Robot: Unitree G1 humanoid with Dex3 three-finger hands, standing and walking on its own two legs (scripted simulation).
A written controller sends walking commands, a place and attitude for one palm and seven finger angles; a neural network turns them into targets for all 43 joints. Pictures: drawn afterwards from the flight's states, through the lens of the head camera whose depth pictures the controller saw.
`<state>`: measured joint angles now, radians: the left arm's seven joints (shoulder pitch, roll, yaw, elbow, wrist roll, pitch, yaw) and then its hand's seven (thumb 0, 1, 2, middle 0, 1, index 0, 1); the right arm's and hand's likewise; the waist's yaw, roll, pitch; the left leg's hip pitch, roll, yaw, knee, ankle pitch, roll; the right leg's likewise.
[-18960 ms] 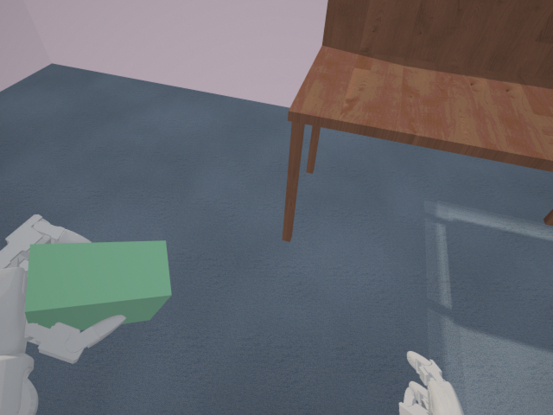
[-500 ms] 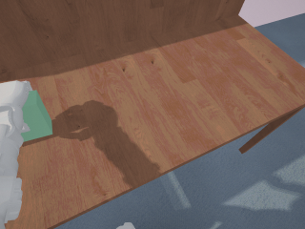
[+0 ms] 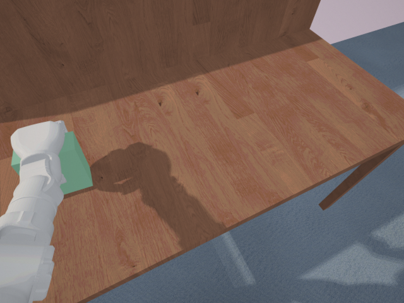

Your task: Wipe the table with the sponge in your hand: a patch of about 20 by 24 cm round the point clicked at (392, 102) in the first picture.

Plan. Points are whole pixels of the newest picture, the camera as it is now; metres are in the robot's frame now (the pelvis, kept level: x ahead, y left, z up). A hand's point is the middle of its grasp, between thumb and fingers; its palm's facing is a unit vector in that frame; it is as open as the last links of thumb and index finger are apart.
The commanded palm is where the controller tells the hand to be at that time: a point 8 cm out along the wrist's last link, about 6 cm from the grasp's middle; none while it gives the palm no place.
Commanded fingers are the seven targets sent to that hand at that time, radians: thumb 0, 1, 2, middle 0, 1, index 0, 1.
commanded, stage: wipe back along the middle lane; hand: left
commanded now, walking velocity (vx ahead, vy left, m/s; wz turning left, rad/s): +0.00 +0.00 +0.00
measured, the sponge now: (60, 172) +0.38 +0.35 -0.03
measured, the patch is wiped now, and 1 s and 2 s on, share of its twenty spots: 0.30 0.45 0.70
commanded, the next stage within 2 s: slide across to the third lane in 1.50 s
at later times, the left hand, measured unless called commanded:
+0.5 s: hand (56, 173) +0.36 +0.32 +0.02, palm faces -0.08 +0.00 -1.00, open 10.5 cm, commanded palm +0.32 +0.29 +0.05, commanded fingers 0.00 0.10 1.30 -1.20 -1.60 -1.20 -1.60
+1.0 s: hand (58, 197) +0.30 +0.30 +0.02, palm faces -0.02 -0.03 -1.00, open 10.5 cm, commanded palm +0.26 +0.27 +0.05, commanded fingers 0.00 0.10 1.30 -1.20 -1.60 -1.20 -1.60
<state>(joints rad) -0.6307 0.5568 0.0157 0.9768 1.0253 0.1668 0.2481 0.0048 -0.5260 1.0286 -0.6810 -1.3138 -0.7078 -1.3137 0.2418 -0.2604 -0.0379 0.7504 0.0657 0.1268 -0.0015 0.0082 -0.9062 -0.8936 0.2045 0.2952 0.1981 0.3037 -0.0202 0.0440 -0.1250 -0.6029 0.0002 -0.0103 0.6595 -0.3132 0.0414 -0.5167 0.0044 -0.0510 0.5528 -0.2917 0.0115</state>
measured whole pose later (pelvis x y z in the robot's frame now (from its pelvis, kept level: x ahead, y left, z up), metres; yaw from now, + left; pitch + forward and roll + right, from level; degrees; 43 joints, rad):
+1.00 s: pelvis +0.00 +0.00 +0.00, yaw +1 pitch +9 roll -2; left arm -0.19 0.39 -0.10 0.45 0.99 0.37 0.28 0.00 -0.51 1.03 -0.65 -1.34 -0.68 -1.34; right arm 0.14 -0.25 -0.01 0.66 0.09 0.11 0.00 0.01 -0.91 -0.89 0.20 0.30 0.20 0.30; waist 0.05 0.06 -0.13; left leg -0.47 -0.01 -0.01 0.64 -0.32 0.04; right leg -0.39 -0.01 -0.05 0.56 -0.32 0.01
